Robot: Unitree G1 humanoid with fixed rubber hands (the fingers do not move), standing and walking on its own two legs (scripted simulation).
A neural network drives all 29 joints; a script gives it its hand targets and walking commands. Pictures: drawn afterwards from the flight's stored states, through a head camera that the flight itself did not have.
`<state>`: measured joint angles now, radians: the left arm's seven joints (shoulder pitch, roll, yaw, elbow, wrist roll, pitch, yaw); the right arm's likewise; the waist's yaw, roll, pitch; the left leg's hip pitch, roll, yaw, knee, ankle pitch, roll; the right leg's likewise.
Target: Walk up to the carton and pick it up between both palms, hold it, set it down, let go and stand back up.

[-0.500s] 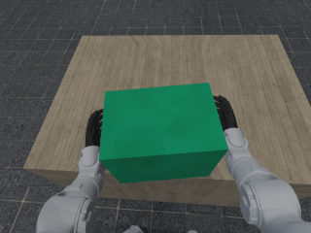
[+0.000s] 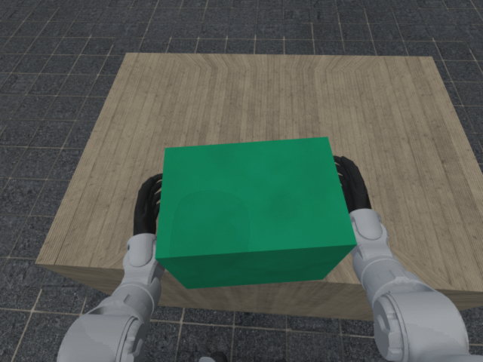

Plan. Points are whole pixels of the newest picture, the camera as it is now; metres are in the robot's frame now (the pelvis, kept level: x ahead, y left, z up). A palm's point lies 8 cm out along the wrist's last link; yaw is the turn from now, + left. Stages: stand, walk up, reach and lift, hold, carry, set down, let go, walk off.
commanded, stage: reach and lift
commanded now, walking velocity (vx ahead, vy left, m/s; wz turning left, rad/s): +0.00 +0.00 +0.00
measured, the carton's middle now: (251, 219) +0.37 +0.00 -0.05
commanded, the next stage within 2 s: none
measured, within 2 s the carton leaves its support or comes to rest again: leaves its support in 0.12 s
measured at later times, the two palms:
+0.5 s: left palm (138, 214) +0.34 +0.19 +0.02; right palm (366, 198) +0.37 -0.18 +0.04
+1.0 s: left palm (134, 183) +0.37 +0.19 +0.08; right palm (378, 174) +0.39 -0.19 +0.09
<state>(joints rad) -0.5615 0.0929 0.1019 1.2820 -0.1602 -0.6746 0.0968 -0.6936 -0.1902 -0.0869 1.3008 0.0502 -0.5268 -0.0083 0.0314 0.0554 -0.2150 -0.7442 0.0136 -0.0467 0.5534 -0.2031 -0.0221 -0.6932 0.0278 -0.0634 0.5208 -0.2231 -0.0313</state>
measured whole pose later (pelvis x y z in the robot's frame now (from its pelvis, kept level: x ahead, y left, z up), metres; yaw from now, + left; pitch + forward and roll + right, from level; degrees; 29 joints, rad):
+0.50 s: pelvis -0.02 +0.01 +0.01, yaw -2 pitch +19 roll -1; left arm -0.60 0.08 0.18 1.22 -0.03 -0.64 0.09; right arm -0.67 -0.19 -0.22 1.28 -0.08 -0.58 -0.03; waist 0.05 0.00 -0.21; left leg -0.62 0.01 -0.01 0.40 -0.11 -0.01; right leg -0.59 0.03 -0.03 0.38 -0.12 -0.02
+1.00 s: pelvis +0.02 +0.01 +0.02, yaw +0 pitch +12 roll -1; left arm -0.40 0.13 0.00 0.78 -0.19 -0.29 0.13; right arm -0.45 -0.21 0.04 0.75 0.22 -0.18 -0.11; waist 0.00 0.03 -0.20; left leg -0.40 0.00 -0.05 0.37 -0.18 -0.01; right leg -0.34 0.02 -0.05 0.32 -0.18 -0.02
